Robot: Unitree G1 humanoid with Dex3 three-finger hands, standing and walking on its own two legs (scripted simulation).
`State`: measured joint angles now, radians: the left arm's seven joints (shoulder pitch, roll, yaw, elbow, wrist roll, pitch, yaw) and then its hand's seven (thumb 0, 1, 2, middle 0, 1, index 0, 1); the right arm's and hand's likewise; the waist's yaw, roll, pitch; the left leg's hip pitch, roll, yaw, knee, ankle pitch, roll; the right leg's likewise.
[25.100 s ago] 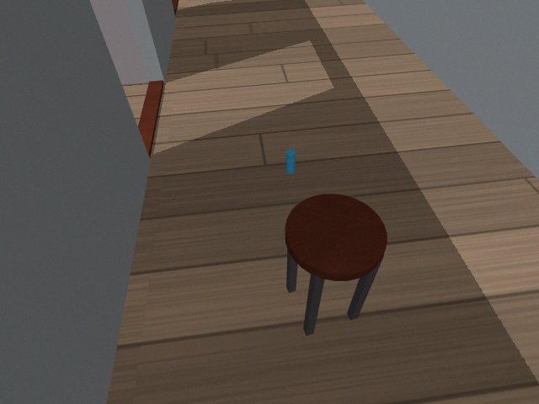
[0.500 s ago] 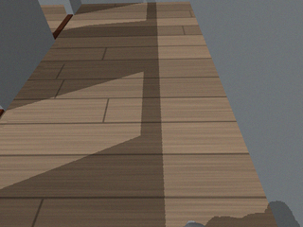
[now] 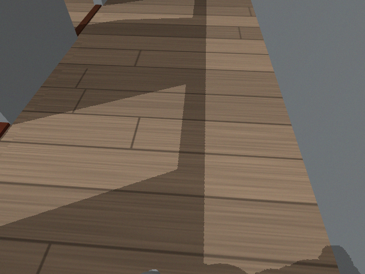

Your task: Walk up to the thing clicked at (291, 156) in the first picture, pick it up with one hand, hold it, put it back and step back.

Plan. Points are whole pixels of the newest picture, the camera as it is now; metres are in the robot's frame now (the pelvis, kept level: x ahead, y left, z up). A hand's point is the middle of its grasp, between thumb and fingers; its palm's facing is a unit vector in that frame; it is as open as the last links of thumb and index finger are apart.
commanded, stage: walk up
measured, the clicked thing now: out of the picture +0.00 +0.60 -0.68
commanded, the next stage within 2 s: stand in 0.70 s
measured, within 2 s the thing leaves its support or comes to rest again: neither
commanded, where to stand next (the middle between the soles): +0.08 +0.00 m, yaw -1 degrees
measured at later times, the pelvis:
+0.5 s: pelvis +0.03 -0.01 +0.02, yaw +0 degrees
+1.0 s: pelvis +0.04 +0.00 +0.03, yaw -1 degrees
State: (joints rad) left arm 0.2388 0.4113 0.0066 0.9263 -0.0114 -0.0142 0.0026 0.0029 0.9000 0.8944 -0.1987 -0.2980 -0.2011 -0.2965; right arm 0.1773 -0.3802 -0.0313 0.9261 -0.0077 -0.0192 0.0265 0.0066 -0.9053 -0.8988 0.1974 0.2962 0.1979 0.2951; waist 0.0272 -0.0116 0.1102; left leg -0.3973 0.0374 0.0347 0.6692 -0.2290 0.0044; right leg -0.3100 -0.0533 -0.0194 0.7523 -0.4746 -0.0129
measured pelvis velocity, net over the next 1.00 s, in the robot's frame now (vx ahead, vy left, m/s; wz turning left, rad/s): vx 0.04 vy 0.00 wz -0.02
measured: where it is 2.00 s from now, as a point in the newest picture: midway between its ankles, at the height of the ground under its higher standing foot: outside the picture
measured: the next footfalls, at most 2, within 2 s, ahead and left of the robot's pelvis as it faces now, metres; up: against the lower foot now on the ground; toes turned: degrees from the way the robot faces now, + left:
none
